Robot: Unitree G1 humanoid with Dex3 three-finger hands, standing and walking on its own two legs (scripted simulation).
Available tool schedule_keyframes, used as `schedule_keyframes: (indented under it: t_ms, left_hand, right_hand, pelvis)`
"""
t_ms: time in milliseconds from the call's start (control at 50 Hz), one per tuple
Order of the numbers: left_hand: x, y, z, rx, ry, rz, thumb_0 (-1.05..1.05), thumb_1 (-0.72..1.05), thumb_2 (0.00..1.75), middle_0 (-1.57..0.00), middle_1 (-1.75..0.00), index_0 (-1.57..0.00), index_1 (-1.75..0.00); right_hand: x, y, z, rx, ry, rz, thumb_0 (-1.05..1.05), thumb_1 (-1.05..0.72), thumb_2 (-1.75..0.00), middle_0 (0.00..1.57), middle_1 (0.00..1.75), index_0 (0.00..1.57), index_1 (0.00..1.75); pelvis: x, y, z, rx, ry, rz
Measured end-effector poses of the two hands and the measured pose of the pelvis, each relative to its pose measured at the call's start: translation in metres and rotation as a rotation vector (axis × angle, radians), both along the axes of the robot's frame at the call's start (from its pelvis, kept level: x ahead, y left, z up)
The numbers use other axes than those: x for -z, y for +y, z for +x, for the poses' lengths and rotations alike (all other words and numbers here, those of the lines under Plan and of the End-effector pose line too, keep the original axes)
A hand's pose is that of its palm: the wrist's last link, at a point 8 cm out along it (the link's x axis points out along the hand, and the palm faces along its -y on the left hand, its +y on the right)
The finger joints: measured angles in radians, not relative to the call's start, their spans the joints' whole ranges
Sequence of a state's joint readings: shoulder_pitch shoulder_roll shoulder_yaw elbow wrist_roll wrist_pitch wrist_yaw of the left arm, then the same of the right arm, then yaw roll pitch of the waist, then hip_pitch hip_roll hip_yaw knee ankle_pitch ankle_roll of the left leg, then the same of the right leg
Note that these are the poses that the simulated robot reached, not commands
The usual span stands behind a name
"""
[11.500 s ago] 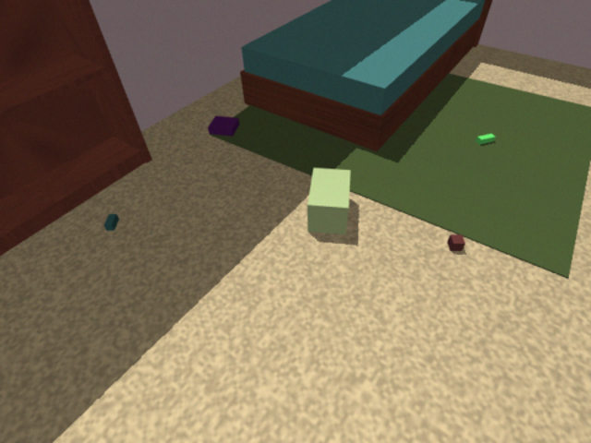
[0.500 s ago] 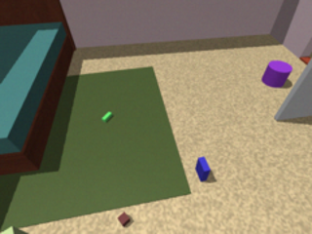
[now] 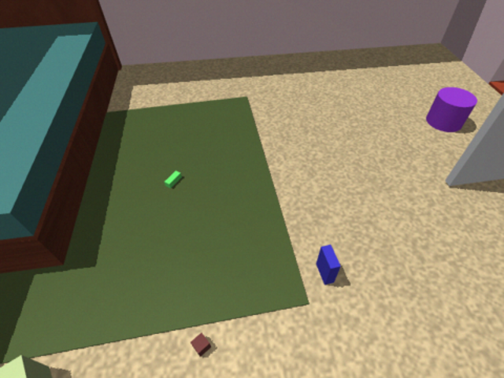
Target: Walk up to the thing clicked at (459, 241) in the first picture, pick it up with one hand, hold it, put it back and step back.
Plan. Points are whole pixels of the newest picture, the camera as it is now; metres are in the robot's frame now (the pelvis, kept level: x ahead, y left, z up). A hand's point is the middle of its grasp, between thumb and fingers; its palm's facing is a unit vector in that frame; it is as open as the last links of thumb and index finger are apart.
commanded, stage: rise first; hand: left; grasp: from above
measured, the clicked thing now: (200, 344) +0.39 +0.23 -0.75
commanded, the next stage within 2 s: none
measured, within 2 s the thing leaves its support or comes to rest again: neither
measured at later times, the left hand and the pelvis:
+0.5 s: hand out of the picture +0.13 +0.26 -0.24, palm faces -0.11 -0.85 -0.51, open 13.3 cm; pelvis -0.01 +0.00 -0.08, yaw -2 degrees
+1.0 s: hand out of the picture +0.15 +0.30 -0.36, palm faces -0.31 -0.55 -0.78, open 13.0 cm; pelvis -0.04 -0.01 -0.20, yaw -2 degrees
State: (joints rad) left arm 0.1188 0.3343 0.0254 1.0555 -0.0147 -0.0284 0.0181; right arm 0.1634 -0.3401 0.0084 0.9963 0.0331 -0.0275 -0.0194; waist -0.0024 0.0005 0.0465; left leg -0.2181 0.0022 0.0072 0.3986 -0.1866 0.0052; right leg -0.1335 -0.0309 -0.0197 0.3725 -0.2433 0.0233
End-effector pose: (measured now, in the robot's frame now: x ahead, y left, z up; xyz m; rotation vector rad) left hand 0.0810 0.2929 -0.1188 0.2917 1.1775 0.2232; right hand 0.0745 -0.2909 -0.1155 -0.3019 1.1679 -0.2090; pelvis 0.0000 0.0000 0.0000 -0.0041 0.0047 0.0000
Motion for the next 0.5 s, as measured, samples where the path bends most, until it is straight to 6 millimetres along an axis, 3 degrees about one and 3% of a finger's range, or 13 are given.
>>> schedule_keyframes:
  t_ms: [120,200,360,500]
  left_hand:
    - [0.013,-0.002,0.054,0.04,-0.076,-0.004,0.01,0.63,0.87,-0.23,-0.53,-0.23,-0.54]
    - [0.019,0.0,0.072,0.095,-0.084,0.035,0.01,0.38,0.86,-0.23,-0.68,-0.23,-0.68]
    - [0.045,0.003,0.06,0.115,0.023,0.122,0.0,-0.15,0.86,-0.24,-0.84,-0.24,-0.85]
    - [0.074,0.008,0.047,0.132,0.016,0.189,0.0,-0.39,0.89,-0.22,-0.92,-0.21,-0.93]
  right_hand:
    - [0.01,0.019,0.003,0.004,-0.072,0.035,0.01,-0.94,-0.91,0.2,0.3,0.2,0.3]
    - [0.017,0.026,-0.002,0.029,-0.095,0.059,0.01,-0.95,-0.91,0.2,0.3,0.2,0.3]
    - [0.035,0.03,0.009,0.009,-0.152,0.079,0.01,-0.93,-0.91,0.2,0.3,0.2,0.3]
    - [0.06,0.029,0.036,-0.051,-0.207,0.057,0.01,-0.93,-0.91,0.2,0.3,0.2,0.3]
  pelvis:
    - [0.014,-0.004,-0.013,0.007,0.094,-0.005]
    - [0.025,-0.005,-0.014,0.021,0.136,-0.007]
    - [0.048,-0.002,-0.012,0.025,0.212,-0.013]
    - [0.08,-0.004,-0.015,0.023,0.287,-0.015]
